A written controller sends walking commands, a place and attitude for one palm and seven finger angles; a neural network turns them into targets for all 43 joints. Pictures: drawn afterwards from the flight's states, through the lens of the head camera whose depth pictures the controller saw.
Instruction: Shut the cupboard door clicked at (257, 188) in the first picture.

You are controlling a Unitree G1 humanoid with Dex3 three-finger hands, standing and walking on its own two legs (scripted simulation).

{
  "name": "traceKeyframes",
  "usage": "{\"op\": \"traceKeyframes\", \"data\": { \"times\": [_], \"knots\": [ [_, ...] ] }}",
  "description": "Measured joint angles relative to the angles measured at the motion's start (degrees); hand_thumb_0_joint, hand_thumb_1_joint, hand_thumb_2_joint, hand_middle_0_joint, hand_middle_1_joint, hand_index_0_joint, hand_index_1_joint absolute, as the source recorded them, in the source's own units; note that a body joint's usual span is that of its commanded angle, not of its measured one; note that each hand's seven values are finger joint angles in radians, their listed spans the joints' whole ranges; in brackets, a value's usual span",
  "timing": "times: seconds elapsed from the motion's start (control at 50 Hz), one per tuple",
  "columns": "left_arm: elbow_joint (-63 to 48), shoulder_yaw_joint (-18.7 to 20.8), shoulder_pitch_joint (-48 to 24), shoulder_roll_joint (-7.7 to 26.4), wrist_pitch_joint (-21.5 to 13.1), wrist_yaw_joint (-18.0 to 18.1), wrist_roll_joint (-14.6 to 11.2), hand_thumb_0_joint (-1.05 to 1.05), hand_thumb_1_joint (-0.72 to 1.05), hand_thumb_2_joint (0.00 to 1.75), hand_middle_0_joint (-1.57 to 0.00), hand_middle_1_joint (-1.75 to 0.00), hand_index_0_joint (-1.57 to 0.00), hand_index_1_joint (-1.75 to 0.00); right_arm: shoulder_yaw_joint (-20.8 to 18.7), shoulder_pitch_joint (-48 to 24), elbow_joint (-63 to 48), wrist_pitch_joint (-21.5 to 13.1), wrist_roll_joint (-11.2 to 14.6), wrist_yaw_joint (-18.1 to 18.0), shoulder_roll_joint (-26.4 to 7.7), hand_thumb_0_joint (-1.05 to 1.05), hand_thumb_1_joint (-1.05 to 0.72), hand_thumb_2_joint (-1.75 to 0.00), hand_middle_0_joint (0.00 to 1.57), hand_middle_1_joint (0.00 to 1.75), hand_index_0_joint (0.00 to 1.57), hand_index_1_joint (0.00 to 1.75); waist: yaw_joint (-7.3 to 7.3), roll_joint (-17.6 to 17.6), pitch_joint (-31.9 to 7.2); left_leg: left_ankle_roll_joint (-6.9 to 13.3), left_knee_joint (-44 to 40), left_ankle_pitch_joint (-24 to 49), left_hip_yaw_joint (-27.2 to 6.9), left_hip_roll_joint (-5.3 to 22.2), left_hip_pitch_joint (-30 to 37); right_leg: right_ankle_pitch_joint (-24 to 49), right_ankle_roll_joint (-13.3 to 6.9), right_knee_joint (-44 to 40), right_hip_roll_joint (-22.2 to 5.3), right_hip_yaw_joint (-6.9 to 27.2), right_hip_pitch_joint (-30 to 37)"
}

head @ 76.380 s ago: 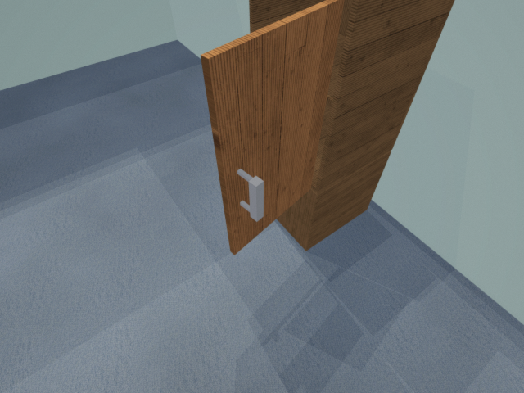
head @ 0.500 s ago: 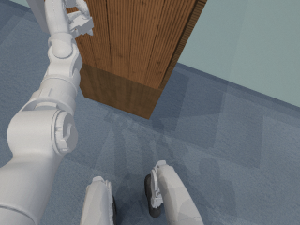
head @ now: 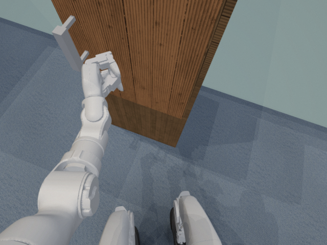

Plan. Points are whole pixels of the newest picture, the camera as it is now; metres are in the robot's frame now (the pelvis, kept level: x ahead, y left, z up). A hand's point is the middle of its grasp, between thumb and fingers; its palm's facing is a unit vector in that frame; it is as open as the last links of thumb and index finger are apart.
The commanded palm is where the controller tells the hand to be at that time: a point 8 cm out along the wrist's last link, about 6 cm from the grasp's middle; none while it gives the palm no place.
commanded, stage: pull the fist back off the door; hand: left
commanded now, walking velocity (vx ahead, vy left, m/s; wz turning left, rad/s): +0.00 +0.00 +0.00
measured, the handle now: (74, 45) +0.61 +0.16 +0.03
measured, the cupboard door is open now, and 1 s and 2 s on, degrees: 0 0 0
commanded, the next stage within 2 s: draw the hand back to the body in 0.14 s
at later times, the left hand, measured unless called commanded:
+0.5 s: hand (100, 93) +0.43 +0.09 +0.08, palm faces +0.06 -1.00 -0.06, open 3.1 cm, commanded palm +0.39 +0.14 +0.09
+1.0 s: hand (13, 137) +0.32 +0.17 +0.18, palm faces +0.15 -0.95 -0.26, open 3.2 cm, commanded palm +0.27 +0.23 +0.20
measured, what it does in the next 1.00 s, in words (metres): rises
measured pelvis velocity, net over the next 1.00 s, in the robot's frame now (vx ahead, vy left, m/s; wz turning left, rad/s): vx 0.04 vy -0.01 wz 0.02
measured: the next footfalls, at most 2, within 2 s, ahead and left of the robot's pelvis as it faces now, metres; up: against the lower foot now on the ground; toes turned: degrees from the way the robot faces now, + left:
none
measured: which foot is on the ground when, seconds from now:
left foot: down 0.00-1.00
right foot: down 0.00-1.00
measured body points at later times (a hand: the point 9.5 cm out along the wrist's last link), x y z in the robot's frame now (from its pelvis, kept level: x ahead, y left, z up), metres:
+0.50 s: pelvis +0.01 -0.02 +0.04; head +0.12 -0.04 +0.47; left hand +0.43 +0.14 +0.08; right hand +0.09 -0.26 -0.10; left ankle +0.00 +0.11 -0.62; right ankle +0.06 -0.12 -0.62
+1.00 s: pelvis +0.04 -0.01 +0.11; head +0.04 -0.03 +0.56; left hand +0.30 +0.22 +0.19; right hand +0.22 -0.24 +0.02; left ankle +0.00 +0.11 -0.62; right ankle +0.06 -0.12 -0.62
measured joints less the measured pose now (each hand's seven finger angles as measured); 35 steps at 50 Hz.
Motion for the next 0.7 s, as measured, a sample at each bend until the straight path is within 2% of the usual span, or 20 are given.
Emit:
{"op": "traceKeyframes", "data": {
  "times": [0.16, 0.28, 0.34, 0.4, 0.5, 0.58, 0.7],
  "knots": [
    [-4.80, -4.91, 6.61, -3.81, -1.46, 1.08, 0.68, 0.02, 0.90, 0.90, -1.30, -1.50, -1.30, -1.50, -0.83, -4.52, -0.88, 0.71, 0.39, -0.82, 0.05, 0.00, -0.91, -0.90, 0.20, 0.30, 0.20, 0.30, 2.13, -0.59, -0.42, -0.50, -1.70, -0.26, -0.35, -0.43, 3.77, -1.09, -0.40, -0.64, -0.39, -0.30, 3.52],
    [-3.29, -4.60, 5.69, -3.67, -2.19, 1.37, 0.81, 0.02, 0.89, 0.90, -1.30, -1.50, -1.30, -1.50, -0.46, -7.48, -1.31, 0.54, 0.34, -1.73, 0.62, 0.00, -0.91, -0.90, 0.20, 0.30, 0.20, 0.30, 2.35, -1.02, -0.56, -0.91, -1.74, -0.03, -0.72, -0.68, 4.06, -1.36, -0.85, -0.12, -0.66, -0.63, 3.73],
    [-5.73, -3.65, 6.90, -3.11, -1.83, 0.02, 0.51, 0.02, 0.89, 0.90, -1.30, -1.50, -1.30, -1.50, -0.38, -7.89, -1.78, 0.95, 0.70, -1.92, 0.88, 0.00, -0.91, -0.90, 0.20, 0.30, 0.20, 0.30, 2.81, -1.00, -0.46, -1.09, -1.99, 0.07, -0.47, -0.48, 4.59, -1.24, -1.05, -0.16, -0.44, -0.40, 3.99],
    [-11.64, -3.63, 11.53, -2.42, 0.35, -1.85, -1.18, 0.02, 0.89, 0.90, -1.30, -1.50, -1.30, -1.50, -0.34, -7.26, -2.72, 1.80, 1.78, -2.32, 1.08, 0.00, -0.91, -0.90, 0.20, 0.30, 0.20, 0.30, 3.83, -0.64, 0.20, -1.22, -3.98, 0.58, 0.11, -0.22, 7.35, -0.67, -1.13, -1.76, -0.07, 0.15, 6.33],
    [-21.88, -4.97, 22.09, -2.14, 4.95, -5.20, -5.24, 0.02, 0.90, 0.90, -1.30, -1.50, -1.29, -1.50, 0.35, -4.93, -3.48, 2.34, 3.87, -3.73, 1.15, 0.00, -0.91, -0.90, 0.20, 0.30, 0.20, 0.30, 6.03, -0.13, 1.50, -1.34, -10.74, 2.93, 0.58, -0.16, 15.44, 1.22, -1.11, -7.79, 0.24, 0.56, 14.11],
    [-27.74, -6.34, 28.53, -1.85, 5.90, -7.35, -7.14, 0.02, 0.90, 0.90, -1.30, -1.50, -1.30, -1.50, 0.93, -3.75, -3.03, 1.36, 4.76, -5.09, 0.88, 0.01, -0.91, -0.90, 0.20, 0.30, 0.20, 0.30, 7.09, -0.32, 1.90, -1.46, -15.65, 4.79, -0.07, -0.27, 21.50, 2.59, -1.24, -12.60, 0.21, -0.11, 20.53],
    [-34.51, -7.54, 35.73, -0.75, 7.74, -11.41, -8.98, 0.02, 0.90, 0.90, -1.30, -1.50, -1.30, -1.50, 0.78, -4.72, -3.43, 0.21, 5.87, -6.33, -0.34, 0.01, -0.91, -0.90, 0.20, 0.30, 0.20, 0.30, 7.86, -0.70, 2.37, -1.56, -20.51, 6.37, -0.62, -0.27, 28.78, 3.96, -1.27, -17.64, 0.32, -0.69, 28.20]
  ]
}}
